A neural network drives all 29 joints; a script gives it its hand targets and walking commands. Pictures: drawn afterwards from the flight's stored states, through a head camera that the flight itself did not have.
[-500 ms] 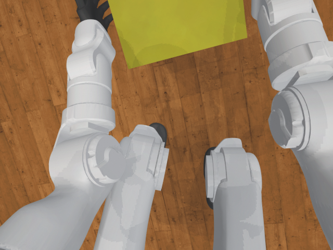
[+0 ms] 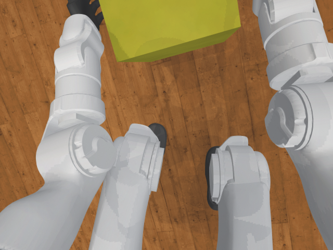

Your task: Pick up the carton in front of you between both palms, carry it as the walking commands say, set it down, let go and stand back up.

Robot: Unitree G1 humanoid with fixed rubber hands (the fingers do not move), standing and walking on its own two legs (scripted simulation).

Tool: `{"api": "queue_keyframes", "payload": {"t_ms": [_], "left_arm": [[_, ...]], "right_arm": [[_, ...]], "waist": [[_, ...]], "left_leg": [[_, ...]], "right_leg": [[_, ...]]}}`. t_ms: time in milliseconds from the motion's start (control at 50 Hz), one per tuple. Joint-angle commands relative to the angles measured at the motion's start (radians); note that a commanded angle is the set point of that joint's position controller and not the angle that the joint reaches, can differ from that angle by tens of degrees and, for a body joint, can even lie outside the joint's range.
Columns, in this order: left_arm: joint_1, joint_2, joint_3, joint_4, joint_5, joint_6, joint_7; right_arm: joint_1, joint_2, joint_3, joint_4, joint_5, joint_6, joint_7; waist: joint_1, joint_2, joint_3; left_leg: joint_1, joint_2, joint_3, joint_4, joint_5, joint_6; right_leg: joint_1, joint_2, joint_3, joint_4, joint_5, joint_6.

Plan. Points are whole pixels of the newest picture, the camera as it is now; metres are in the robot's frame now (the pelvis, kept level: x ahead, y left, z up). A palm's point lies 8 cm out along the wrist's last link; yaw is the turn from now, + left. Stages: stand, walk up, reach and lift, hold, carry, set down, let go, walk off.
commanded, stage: set down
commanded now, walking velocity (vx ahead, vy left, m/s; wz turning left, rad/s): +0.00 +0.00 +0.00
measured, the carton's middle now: (171, 1) +0.57 +0.05 -0.26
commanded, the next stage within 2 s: let go in 1.66 s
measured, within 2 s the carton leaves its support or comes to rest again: neither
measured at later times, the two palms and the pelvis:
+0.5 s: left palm (85, 31) +0.50 +0.21 -0.18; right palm out of the picture +0.57 -0.13 -0.20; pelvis -0.01 +0.01 -0.01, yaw -1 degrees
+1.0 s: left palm (37, 15) +0.50 +0.22 -0.07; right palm out of the picture +0.61 -0.14 -0.06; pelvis -0.02 +0.03 +0.05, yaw -2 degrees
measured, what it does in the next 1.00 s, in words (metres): stands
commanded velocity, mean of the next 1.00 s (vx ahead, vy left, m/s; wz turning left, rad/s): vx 0.00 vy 0.00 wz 0.00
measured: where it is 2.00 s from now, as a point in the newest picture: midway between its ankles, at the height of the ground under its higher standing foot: (182, 175)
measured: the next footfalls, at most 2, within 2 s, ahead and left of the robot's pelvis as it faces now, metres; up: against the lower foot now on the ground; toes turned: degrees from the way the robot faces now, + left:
none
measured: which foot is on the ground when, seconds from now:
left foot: down 0.00-1.00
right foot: down 0.00-1.00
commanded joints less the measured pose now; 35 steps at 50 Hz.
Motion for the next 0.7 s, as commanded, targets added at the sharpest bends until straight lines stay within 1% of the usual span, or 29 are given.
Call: {"api": "queue_keyframes", "payload": {"t_ms": [0, 100, 160, 180, 260, 300, 340, 360, 380, 400, 420, 440, 460, 520, 560, 620, 680], "left_arm": [[-0.317, -0.608, -0.251, 0.06, -0.041, 0.015, -0.171], [-0.277, -0.587, -0.226, 0.088, -0.03, 0.015, -0.172], [-0.259, -0.576, -0.215, 0.094, -0.027, 0.011, -0.17], [-0.256, -0.571, -0.21, 0.097, -0.028, 0.01, -0.168], [-0.223, -0.547, -0.185, 0.111, -0.017, 0.005, -0.157], [-0.179, -0.481, -0.153, 0.12, -0.008, -0.006, -0.138], [-0.101, -0.328, -0.095, 0.137, 0.005, -0.031, -0.093], [-0.048, -0.218, -0.063, 0.152, 0.008, -0.047, -0.063], [-0.024, -0.116, -0.056, 0.151, -0.005, -0.065, -0.032], [0.002, 0.021, -0.046, 0.138, -0.024, -0.093, 0.01], [0.001, 0.123, -0.06, 0.13, -0.055, -0.122, 0.047], [-0.027, 0.164, -0.083, 0.126, -0.091, -0.145, 0.066], [-0.059, 0.176, -0.113, 0.125, -0.134, -0.162, 0.076], [-0.159, 0.168, -0.224, 0.119, -0.263, -0.177, 0.072], [-0.202, 0.164, -0.288, 0.104, -0.321, -0.168, 0.069], [-0.217, 0.204, -0.333, 0.071, -0.364, -0.147, 0.091], [-0.208, 0.226, -0.348, 0.016, -0.374, -0.119, 0.127]], "right_arm": [[-0.135, 0.619, 0.116, 0.053, 0.031, 0.015, 0.168], [-0.116, 0.596, 0.119, 0.051, 0.024, 0.016, 0.169], [-0.113, 0.587, 0.127, 0.043, 0.028, 0.015, 0.17], [-0.116, 0.578, 0.129, 0.041, 0.027, 0.014, 0.169], [-0.139, 0.515, 0.141, 0.026, 0.026, 0.01, 0.164], [-0.148, 0.418, 0.144, 0.015, 0.03, 0.001, 0.149], [-0.147, 0.235, 0.141, -0.001, 0.038, -0.012, 0.112], [-0.145, 0.112, 0.14, -0.007, 0.047, -0.02, 0.085], [-0.149, 0.003, 0.146, -0.012, 0.061, -0.028, 0.058], [-0.152, -0.133, 0.149, -0.019, 0.086, -0.042, 0.024], [-0.187, -0.231, 0.169, -0.04, 0.127, -0.058, -0.005], [-0.234, -0.261, 0.198, -0.056, 0.169, -0.068, -0.019], [-0.28, -0.267, 0.239, -0.069, 0.213, -0.077, -0.024], [-0.417, -0.252, 0.36, -0.125, 0.334, -0.096, -0.013], [-0.472, -0.247, 0.405, -0.148, 0.381, -0.093, 0.001], [-0.504, -0.295, 0.424, -0.125, 0.417, -0.071, 0.018], [-0.497, -0.339, 0.416, -0.078, 0.423, -0.046, 0.031]], "waist": [[-0.019, -0.231, -0.752], [-0.017, -0.23, -0.722], [-0.007, -0.231, -0.713], [-0.009, -0.235, -0.709], [0.009, -0.234, -0.713], [0.019, -0.229, -0.723], [0.029, -0.224, -0.737], [0.036, -0.226, -0.749], [0.04, -0.225, -0.766], [0.051, -0.224, -0.784], [0.065, -0.226, -0.819], [0.076, -0.229, -0.857], [0.083, -0.25, -0.891], [0.103, -0.325, -0.997], [0.114, -0.35, -1.049], [0.127, -0.35, -1.113], [0.134, -0.333, -1.181]], "left_leg": [[0.312, -0.043, 0.046, -0.027, 0.305, 0.031], [0.273, -0.042, 0.041, -0.015, 0.299, 0.034], [0.262, -0.042, 0.04, -0.011, 0.302, 0.035], [0.252, -0.04, 0.039, -0.008, 0.301, 0.036], [0.253, -0.03, 0.047, -0.003, 0.291, 0.029], [0.275, -0.02, 0.055, -0.001, 0.295, 0.022], [0.306, -0.006, 0.064, -0.001, 0.306, 0.011], [0.317, 0.003, 0.066, -0.001, 0.31, 0.006], [0.326, 0.01, 0.068, -0.002, 0.317, 0.002], [0.337, 0.018, 0.072, -0.005, 0.328, 0.001], [0.346, 0.026, 0.076, -0.004, 0.35, 0.001], [0.35, 0.033, 0.078, -0.003, 0.374, 0.003], [0.342, 0.036, 0.076, -0.002, 0.39, 0.009], [0.322, 0.045, 0.068, -0.008, 0.408, 0.026], [0.349, 0.052, 0.065, -0.022, 0.409, 0.034], [0.443, 0.06, 0.063, -0.047, 0.403, 0.042], [0.564, 0.05, 0.06, -0.076, 0.403, 0.048]], "right_leg": [[0.427, -0.042, 0.103, -0.253, 0.537, 0.004], [0.427, -0.049, 0.117, -0.241, 0.557, 0.0], [0.426, -0.051, 0.122, -0.233, 0.562, -0.001], [0.43, -0.054, 0.124, -0.231, 0.571, 0.0], [0.449, -0.062, 0.127, -0.221, 0.554, 0.006], [0.459, -0.069, 0.124, -0.217, 0.545, 0.011], [0.479, -0.085, 0.125, -0.22, 0.541, 0.018], [0.492, -0.097, 0.128, -0.221, 0.542, 0.024], [0.503, -0.108, 0.133, -0.222, 0.541, 0.027], [0.505, -0.116, 0.137, -0.222, 0.532, 0.029], [0.518, -0.124, 0.147, -0.221, 0.542, 0.03], [0.542, -0.131, 0.16, -0.219, 0.563, 0.032], [0.568, -0.138, 0.17, -0.217, 0.587, 0.036], [0.657, -0.154, 0.186, -0.208, 0.623, 0.041], [0.696, -0.154, 0.173, -0.208, 0.579, 0.042], [0.707, -0.151, 0.144, -0.212, 0.465, 0.038], [0.701, -0.145, 0.112, -0.223, 0.385, 0.035]]}}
